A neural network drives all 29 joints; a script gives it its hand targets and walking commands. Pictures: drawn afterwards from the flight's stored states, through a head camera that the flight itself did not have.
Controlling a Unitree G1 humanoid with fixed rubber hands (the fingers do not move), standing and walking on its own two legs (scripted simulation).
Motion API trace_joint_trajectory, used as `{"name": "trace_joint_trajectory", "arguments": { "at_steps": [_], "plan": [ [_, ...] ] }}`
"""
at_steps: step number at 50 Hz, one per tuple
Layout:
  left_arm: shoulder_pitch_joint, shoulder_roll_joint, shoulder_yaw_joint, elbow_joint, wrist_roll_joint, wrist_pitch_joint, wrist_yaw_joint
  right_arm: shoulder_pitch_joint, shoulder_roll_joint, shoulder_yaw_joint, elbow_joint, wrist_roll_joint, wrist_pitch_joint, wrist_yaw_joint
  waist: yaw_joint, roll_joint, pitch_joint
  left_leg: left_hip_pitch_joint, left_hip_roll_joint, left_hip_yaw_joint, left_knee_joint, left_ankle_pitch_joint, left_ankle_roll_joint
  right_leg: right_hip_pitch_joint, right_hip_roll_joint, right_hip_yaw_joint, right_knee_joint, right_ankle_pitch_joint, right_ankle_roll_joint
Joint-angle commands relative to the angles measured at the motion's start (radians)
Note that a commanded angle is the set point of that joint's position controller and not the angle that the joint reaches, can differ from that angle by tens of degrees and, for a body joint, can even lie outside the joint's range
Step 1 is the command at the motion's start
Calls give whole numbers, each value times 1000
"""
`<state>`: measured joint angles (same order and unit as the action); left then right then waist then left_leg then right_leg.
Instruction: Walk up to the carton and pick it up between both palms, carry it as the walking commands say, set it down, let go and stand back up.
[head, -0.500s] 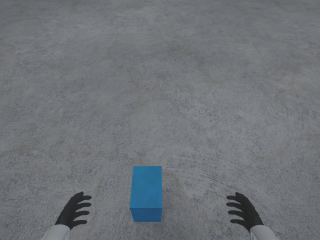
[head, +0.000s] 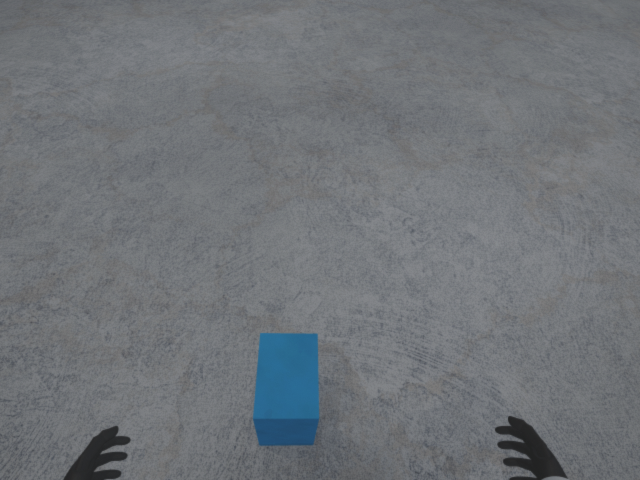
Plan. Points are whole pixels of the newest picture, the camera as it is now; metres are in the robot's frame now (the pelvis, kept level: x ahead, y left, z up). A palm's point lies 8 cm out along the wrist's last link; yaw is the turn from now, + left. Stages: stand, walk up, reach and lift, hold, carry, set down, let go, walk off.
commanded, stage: stand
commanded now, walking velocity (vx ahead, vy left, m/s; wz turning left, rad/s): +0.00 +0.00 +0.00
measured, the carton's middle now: (287, 391) +0.42 +0.04 -0.63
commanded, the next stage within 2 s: none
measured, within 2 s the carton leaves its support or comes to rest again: neither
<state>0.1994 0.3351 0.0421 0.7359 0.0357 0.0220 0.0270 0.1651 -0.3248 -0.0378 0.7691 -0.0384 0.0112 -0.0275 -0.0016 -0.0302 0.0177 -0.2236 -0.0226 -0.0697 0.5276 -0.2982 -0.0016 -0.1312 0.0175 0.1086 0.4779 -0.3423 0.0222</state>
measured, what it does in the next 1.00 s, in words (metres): stands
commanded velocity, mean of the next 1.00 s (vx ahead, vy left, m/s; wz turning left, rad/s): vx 0.00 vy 0.00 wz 0.00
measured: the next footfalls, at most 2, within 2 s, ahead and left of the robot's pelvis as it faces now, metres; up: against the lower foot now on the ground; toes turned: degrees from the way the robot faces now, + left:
none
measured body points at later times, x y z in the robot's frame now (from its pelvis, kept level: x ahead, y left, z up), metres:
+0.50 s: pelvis -0.01 +0.00 +0.00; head -0.01 +0.01 +0.45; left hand +0.10 +0.30 -0.11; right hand +0.11 -0.30 -0.10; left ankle -0.01 +0.12 -0.74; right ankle -0.05 -0.14 -0.74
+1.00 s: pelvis -0.02 +0.00 +0.01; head -0.03 +0.00 +0.46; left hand +0.07 +0.31 -0.11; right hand +0.08 -0.31 -0.10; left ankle -0.01 +0.12 -0.74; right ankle -0.05 -0.14 -0.74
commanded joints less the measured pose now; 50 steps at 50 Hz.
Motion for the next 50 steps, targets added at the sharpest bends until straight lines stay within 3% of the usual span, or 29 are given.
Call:
{"name": "trace_joint_trajectory", "arguments": {
  "at_steps": [1,50],
  "plan": [
    [-15,136,32,-45,-1,-16,5,-24,-160,-36,-43,2,-15,-5,0,44,-68,91,84,-44,-60,371,13,-31,-59,1,-48,322,-16],
    [-55,202,5,176,-15,-31,-4,-71,-220,-7,182,19,-26,9,1,30,-4,101,105,-86,-171,227,22,-11,-93,44,-164,209,-31]
  ]
}}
